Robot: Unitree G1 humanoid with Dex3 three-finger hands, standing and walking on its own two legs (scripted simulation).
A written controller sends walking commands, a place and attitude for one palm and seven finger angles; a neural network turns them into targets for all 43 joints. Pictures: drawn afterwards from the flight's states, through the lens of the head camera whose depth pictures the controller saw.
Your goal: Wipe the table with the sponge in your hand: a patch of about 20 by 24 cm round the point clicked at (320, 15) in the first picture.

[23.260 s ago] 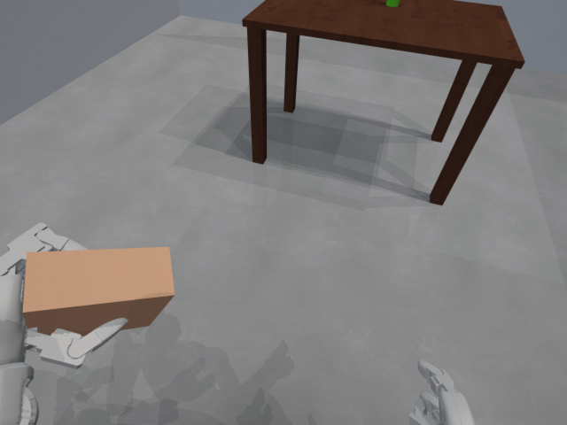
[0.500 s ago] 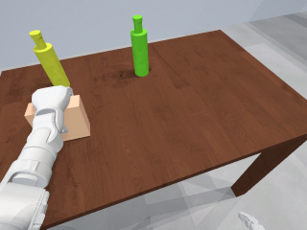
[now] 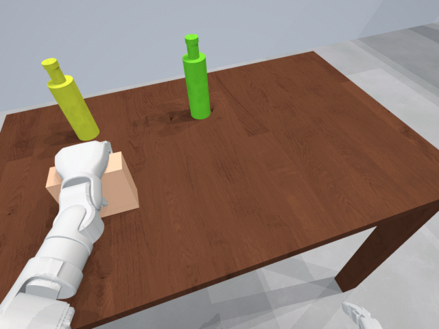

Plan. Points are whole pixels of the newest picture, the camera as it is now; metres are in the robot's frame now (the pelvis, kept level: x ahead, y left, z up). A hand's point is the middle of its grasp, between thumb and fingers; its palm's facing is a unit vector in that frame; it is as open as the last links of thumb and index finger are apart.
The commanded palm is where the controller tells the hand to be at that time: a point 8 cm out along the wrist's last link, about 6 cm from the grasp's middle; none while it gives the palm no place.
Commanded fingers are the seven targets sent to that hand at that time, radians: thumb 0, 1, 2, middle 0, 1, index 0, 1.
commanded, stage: wipe back along the middle lane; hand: left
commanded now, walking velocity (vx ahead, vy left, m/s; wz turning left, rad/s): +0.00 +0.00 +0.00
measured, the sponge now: (101, 195) +0.36 +0.28 +0.03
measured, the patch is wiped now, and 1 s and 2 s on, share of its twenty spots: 0.60 0.75 0.80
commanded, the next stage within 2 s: slide across to the third lane in 1.32 s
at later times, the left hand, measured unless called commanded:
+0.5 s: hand (98, 197) +0.33 +0.26 +0.07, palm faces -0.01 -0.02 -1.00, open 9.8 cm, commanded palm +0.29 +0.24 +0.11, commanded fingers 0.00 0.10 1.30 -1.20 -1.60 -1.20 -1.60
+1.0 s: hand (101, 216) +0.29 +0.24 +0.08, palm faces +0.04 -0.04 -1.00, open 9.7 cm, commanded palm +0.24 +0.21 +0.11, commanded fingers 0.00 0.10 1.30 -1.20 -1.60 -1.20 -1.60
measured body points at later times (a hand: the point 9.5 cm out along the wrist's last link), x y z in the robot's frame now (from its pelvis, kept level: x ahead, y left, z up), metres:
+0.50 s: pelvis -0.01 -0.01 +0.00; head -0.01 -0.04 +0.45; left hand +0.32 +0.25 +0.13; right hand +0.19 -0.24 -0.10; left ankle +0.00 +0.10 -0.74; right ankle -0.04 -0.12 -0.74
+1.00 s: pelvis -0.01 -0.01 +0.00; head -0.02 -0.05 +0.45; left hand +0.28 +0.23 +0.13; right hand +0.22 -0.23 -0.09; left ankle +0.00 +0.10 -0.74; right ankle -0.04 -0.12 -0.74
